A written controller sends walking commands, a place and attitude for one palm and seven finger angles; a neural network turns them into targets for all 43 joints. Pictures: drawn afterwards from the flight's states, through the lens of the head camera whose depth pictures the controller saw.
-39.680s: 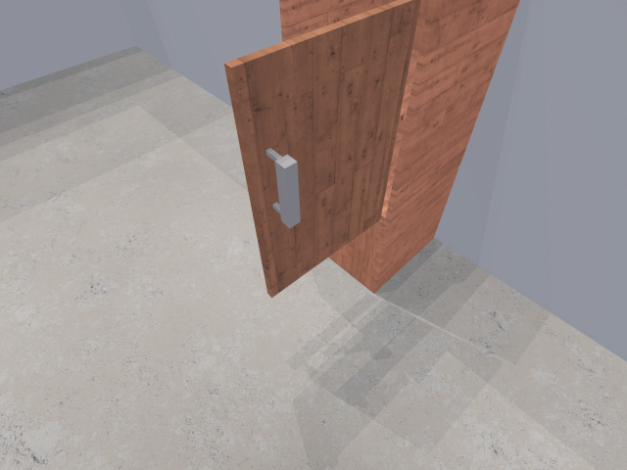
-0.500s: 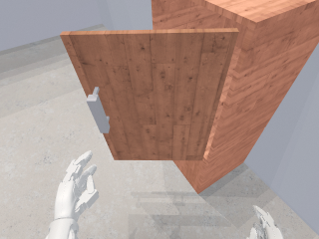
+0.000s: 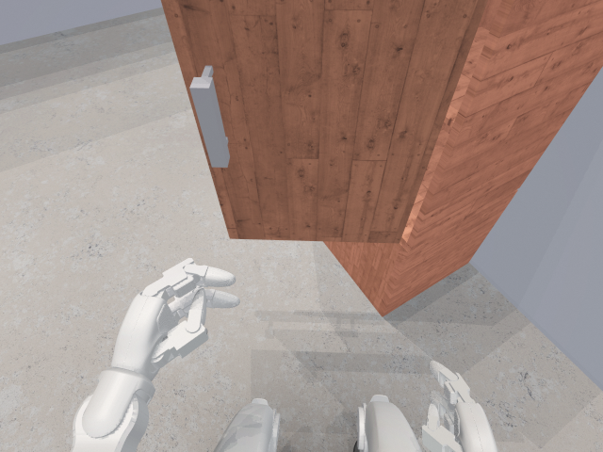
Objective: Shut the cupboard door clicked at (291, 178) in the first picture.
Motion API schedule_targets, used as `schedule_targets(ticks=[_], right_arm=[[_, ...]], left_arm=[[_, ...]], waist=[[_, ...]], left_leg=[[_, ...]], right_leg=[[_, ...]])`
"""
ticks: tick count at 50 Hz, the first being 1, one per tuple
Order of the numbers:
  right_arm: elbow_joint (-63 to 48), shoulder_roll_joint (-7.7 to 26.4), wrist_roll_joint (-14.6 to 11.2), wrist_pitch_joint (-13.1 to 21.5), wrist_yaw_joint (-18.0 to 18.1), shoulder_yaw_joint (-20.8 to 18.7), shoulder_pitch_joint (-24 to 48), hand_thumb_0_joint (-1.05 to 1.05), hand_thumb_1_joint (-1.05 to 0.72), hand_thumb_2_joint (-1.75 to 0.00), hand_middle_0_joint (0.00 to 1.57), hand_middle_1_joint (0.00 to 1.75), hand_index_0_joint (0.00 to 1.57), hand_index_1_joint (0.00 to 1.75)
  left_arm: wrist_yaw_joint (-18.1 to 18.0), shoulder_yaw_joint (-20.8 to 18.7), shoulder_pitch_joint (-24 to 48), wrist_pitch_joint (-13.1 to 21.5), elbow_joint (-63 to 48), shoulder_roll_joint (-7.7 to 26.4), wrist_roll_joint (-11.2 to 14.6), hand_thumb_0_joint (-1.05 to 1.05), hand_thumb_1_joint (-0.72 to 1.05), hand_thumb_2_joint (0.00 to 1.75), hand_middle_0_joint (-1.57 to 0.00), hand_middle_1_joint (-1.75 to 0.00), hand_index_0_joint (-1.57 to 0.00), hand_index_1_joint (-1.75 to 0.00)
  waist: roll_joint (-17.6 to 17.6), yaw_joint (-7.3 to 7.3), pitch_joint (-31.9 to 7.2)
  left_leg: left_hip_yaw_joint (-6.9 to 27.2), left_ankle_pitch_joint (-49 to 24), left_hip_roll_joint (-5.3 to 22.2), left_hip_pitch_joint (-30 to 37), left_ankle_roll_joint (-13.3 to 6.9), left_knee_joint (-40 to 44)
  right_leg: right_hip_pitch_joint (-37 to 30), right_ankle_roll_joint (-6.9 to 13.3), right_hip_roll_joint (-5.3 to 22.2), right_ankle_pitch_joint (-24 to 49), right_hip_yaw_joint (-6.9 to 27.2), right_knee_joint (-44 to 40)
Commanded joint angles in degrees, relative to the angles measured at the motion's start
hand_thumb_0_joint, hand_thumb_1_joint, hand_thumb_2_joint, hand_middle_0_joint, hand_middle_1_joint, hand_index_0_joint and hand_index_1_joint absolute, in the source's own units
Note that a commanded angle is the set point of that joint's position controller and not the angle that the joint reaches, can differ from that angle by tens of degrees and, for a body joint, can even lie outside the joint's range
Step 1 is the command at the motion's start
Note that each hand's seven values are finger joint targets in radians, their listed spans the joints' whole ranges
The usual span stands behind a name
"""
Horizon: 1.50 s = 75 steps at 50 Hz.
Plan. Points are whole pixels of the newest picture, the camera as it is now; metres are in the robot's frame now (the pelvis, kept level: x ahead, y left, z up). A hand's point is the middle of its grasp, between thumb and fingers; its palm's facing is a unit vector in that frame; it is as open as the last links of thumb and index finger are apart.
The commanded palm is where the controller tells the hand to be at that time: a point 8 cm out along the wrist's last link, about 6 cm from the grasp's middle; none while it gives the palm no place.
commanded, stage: raise the hand and make a fist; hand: left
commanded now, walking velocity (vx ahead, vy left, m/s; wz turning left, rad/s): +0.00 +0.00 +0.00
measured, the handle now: (214, 117) +0.57 +0.17 +0.12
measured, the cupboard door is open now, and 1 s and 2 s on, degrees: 57 57 57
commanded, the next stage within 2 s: bring the fist close to the handle in 1.18 s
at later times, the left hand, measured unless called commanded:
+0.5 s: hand (123, 317) +0.24 +0.21 +0.11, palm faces +0.11 -0.99 -0.07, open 3.1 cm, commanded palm +0.22 +0.25 +0.10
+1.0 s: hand (169, 270) +0.30 +0.17 +0.11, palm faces -0.04 -1.00 -0.03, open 3.1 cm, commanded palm +0.27 +0.24 +0.12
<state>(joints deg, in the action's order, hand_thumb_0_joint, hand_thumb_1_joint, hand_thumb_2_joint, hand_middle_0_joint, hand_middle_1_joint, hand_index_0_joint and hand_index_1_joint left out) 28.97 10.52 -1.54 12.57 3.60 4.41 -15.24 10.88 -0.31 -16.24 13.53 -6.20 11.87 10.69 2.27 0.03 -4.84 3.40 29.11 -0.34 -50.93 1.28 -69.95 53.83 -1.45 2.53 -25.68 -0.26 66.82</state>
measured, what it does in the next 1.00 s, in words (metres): shifts its weight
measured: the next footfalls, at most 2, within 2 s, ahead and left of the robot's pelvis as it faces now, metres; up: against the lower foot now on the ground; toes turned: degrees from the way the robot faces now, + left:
none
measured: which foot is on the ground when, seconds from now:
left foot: down 0.00-1.00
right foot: down 0.00-1.00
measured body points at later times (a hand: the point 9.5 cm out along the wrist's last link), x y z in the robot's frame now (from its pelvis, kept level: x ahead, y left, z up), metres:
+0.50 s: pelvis +0.03 +0.01 +0.03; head +0.06 +0.02 +0.48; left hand +0.23 +0.26 +0.12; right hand +0.23 -0.21 -0.02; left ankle +0.06 +0.13 -0.64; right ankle +0.10 -0.14 -0.64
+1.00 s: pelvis +0.08 -0.01 +0.04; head +0.14 -0.02 +0.49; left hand +0.30 +0.23 +0.11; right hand +0.26 -0.25 -0.04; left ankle +0.06 +0.13 -0.64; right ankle +0.10 -0.14 -0.64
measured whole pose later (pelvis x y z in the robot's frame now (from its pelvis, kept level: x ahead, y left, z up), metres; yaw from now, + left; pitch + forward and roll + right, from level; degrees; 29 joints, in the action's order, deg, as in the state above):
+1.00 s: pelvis +0.08 -0.01 +0.04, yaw +2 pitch +11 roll -1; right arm 28.6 15.2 -1.0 12.4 4.0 0.7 -16.6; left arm 19.0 -9.5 -19.9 10.7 -5.2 13.7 17.0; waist 2.7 1.2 -5.8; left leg 5.4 30.7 -0.3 -38.4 1.8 -57.8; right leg 41.2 -1.0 0.9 -26.1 -0.6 56.1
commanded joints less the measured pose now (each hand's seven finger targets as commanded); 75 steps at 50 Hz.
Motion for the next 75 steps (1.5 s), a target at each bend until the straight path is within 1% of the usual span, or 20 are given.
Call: schedule_targets(ticks=[1,5,9,13,16,17,22,27,31,36,39,43,47,51,55,59,64,66,70,75], right_arm=[[-13.8,8.9,-0.8,3.1,1.8,-5.3,6.7,0.00,-0.90,-0.90,0.20,0.30,0.20,0.30],[-11.2,8.7,1.1,5.0,1.0,-5.3,3.1,0.00,-0.90,-0.90,0.20,0.30,0.20,0.30],[-8.9,10.6,1.2,7.6,0.0,-5.5,3.2,0.00,-0.90,-0.90,0.20,0.30,0.20,0.30],[-10.4,12.5,-0.3,7.9,0.9,-6.3,1.5,0.00,-0.90,-0.90,0.20,0.30,0.20,0.30],[-11.7,12.1,-0.4,6.8,1.6,-5.9,2.1,0.00,-0.90,-0.90,0.20,0.30,0.20,0.30],[-12.2,11.5,-0.3,6.4,1.8,-5.7,2.5,0.00,-0.90,-0.90,0.20,0.30,0.20,0.30],[-11.2,10.3,0.8,5.6,1.5,-5.0,2.7,0.00,-0.90,-0.90,0.20,0.30,0.20,0.30],[-9.8,11.8,0.5,5.9,0.6,-4.9,1.3,0.00,-0.90,-0.90,0.20,0.30,0.20,0.30],[-10.6,12.2,0.0,5.7,1.2,-5.3,0.8,0.00,-0.90,-0.90,0.20,0.30,0.20,0.30],[-10.0,9.9,0.8,4.9,1.5,-5.2,0.9,0.00,-0.90,-0.90,0.20,0.30,0.20,0.30],[-8.5,9.4,0.7,4.5,0.8,-5.4,0.0,0.00,-0.90,-0.90,0.20,0.30,0.20,0.30],[-8.1,10.7,0.0,3.7,0.6,-6.2,-0.5,0.00,-0.90,-0.90,0.20,0.30,0.20,0.30],[-9.7,11.2,0.0,3.4,1.0,-6.7,-0.2,0.00,-0.90,-0.90,0.20,0.30,0.20,0.30],[-9.8,9.5,0.6,2.8,1.0,-6.5,0.3,0.00,-0.90,-0.90,0.20,0.30,0.20,0.30],[-8.6,9.0,0.5,2.3,0.5,-6.3,0.6,0.00,-0.90,-0.90,0.20,0.30,0.20,0.30],[-9.0,10.4,-0.3,1.7,0.5,-6.4,0.8,0.00,-0.90,-0.90,0.20,0.30,0.20,0.30],[-11.2,10.7,-0.5,1.6,1.4,-6.3,1.9,0.00,-0.90,-0.90,0.20,0.30,0.20,0.30],[-10.4,10.3,-0.3,1.9,1.9,-5.7,2.6,0.00,-0.90,-0.90,0.20,0.30,0.20,0.30],[-7.7,9.7,-0.4,3.2,2.0,-5.3,2.9,0.00,-0.90,-0.90,0.20,0.30,0.20,0.30],[-7.6,10.9,-1.1,3.0,1.7,-5.0,2.4,0.00,-0.90,-0.90,0.20,0.30,0.20,0.30]], left_arm=[[-5.3,-13.0,-5.0,-3.0,-14.1,7.8,3.7,0.00,0.90,0.90,-0.88,-1.04,-0.88,-1.04],[-9.2,-11.4,-1.2,7.4,-18.6,5.8,2.9,0.00,0.90,0.90,-0.95,-1.12,-0.95,-1.12],[-5.8,-2.5,0.5,13.3,-13.2,2.6,0.6,0.00,0.90,0.90,-1.02,-1.20,-1.02,-1.20],[-0.2,-3.3,-3.5,7.8,-11.2,6.4,0.9,0.00,0.90,0.90,-1.10,-1.28,-1.10,-1.28],[-0.9,-10.2,-3.1,3.9,-15.3,12.4,1.4,0.00,0.90,0.90,-1.15,-1.34,-1.15,-1.34],[-1.7,-11.1,-2.4,3.6,-17.8,11.6,2.3,0.00,0.90,0.90,-1.17,-1.36,-1.17,-1.36],[-6.0,-12.9,-0.7,6.9,-19.4,8.2,4.8,0.00,0.90,0.90,-1.26,-1.46,-1.26,-1.46],[0.7,-4.7,-1.2,6.3,-10.5,5.0,2.7,0.00,0.90,0.90,-1.30,-1.50,-1.30,-1.50],[5.6,-10.0,-1.1,1.8,-11.9,10.7,3.5,0.00,0.90,0.90,-1.30,-1.50,-1.30,-1.50],[3.0,-20.6,0.7,3.5,-20.6,14.7,7.7,0.00,0.90,0.90,-1.30,-1.50,-1.30,-1.50],[2.6,-17.3,-0.5,5.1,-16.7,9.5,8.3,0.00,0.90,0.90,-1.30,-1.50,-1.30,-1.50],[6.8,-10.5,-3.5,2.4,-7.4,5.0,7.5,0.00,0.90,0.90,-1.30,-1.50,-1.30,-1.50],[9.1,-14.1,-1.9,0.5,-10.4,10.5,7.1,0.00,0.90,0.90,-1.30,-1.50,-1.30,-1.50],[5.8,-21.0,-0.8,4.8,-16.4,14.2,8.6,0.00,0.90,0.90,-1.30,-1.50,-1.30,-1.50],[4.0,-17.7,-1.0,8.0,-12.2,8.9,9.1,0.00,0.90,0.90,-1.30,-1.50,-1.30,-1.50],[7.3,-11.7,-1.7,5.3,-6.3,6.4,8.1,0.00,0.90,0.90,-1.30,-1.50,-1.30,-1.50],[8.5,-14.5,1.4,3.4,-11.5,11.4,8.1,0.00,0.90,0.90,-1.30,-1.50,-1.30,-1.50],[6.1,-15.1,10.7,5.1,-14.9,12.5,8.0,0.00,0.90,0.90,-1.30,-1.50,-1.30,-1.50],[2.2,-12.8,18.1,8.0,-9.3,8.3,7.3,0.00,0.90,0.90,-1.30,-1.50,-1.30,-1.50],[3.5,-6.9,19.5,2.7,0.6,6.2,4.4,0.00,0.90,0.90,-1.30,-1.50,-1.30,-1.50]], waist=[[-6.3,4.13,-11.0],[-3.3,1.64,-12.0],[1.9,-1.90,-4.9],[-1.1,-1.11,-6.4],[1.0,0.96,-9.0],[0.9,1.25,-9.5],[1.2,0.66,-7.5],[0.4,-2.18,-2.3],[0.6,-0.24,-8.7],[3.2,3.01,-16.8],[1.6,1.13,-14.2],[-2.3,-0.48,-9.1],[-3.1,0.77,-15.0],[-2.1,2.91,-18.5],[-2.6,1.37,-13.9],[-3.3,-0.12,-8.7],[-3.4,0.99,-11.6],[-1.2,0.34,-11.0],[-2.0,-0.77,-9.3],[-0.2,-0.95,-8.3]], left_leg=[[-1.0,9.0,-2.0,1.8,-1.8,20.2],[-0.8,-3.6,-0.8,4.8,-2.0,16.8],[0.8,9.8,-0.8,2.7,-1.6,18.3],[0.9,12.5,-1.2,3.8,-2.3,20.7],[1.5,12.1,-1.5,6.1,-2.5,23.3],[1.7,10.9,-1.5,7.0,-2.4,23.9],[1.9,2.6,-0.9,9.9,-1.6,23.2],[1.5,2.4,-0.5,8.4,-1.8,22.2],[0.6,-6.2,-0.9,11.8,-2.0,21.9],[0.1,-23.3,-1.3,16.8,-0.7,20.6],[-0.5,-26.9,-0.9,16.9,-0.2,19.4],[-1.4,-22.1,-0.9,13.1,-1.0,19.2],[-1.7,-23.4,-1.3,13.8,-1.6,19.0],[-1.8,-25.5,-1.6,14.1,-1.1,18.5],[-2.5,-21.4,-1.5,11.8,-0.9,17.9],[-2.8,-14.7,-1.4,9.4,-1.3,18.0],[-2.5,-11.8,-1.6,10.1,-2.0,18.5],[-2.1,-10.9,-1.3,10.6,-2.0,18.5],[-1.1,-6.6,-1.0,10.4,-1.7,19.0],[-1.4,-2.4,-1.3,10.0,-1.8,21.9]], right_leg=[[-16.7,2.0,-2.0,-17.5,-0.8,-17.7],[-13.9,2.6,-2.6,-4.2,-2.8,-13.0],[-6.2,2.8,-2.0,-11.7,-2.7,-13.0],[-10.9,2.6,-1.9,-14.1,-1.1,-16.7],[-14.7,2.6,-2.4,-12.5,-1.7,-17.0],[-15.6,2.6,-2.4,-11.3,-2.2,-16.9],[-15.7,2.9,-3.4,-4.4,-3.8,-16.2],[-13.6,2.8,-3.3,-3.5,-3.5,-17.0],[-19.6,3.0,-3.5,2.9,-3.1,-17.6],[-27.5,3.4,-3.8,19.2,-4.0,-14.8],[-25.8,2.8,-3.7,23.7,-4.2,-14.6],[-24.7,2.2,-3.1,21.9,-3.1,-16.5],[-29.3,2.2,-2.2,25.3,-1.3,-16.7],[-32.7,2.2,-2.3,30.4,-0.8,-15.0],[-29.2,1.8,-2.0,26.9,-0.3,-15.3],[-25.7,1.9,-1.8,15.4,1.2,-18.5],[-27.1,2.0,-1.5,7.5,2.9,-20.4],[-25.2,2.4,-2.2,5.8,1.9,-19.7],[-20.3,2.5,-2.9,1.1,-0.2,-18.3],[-20.3,2.5,-2.4,-2.2,-0.4,-20.0]])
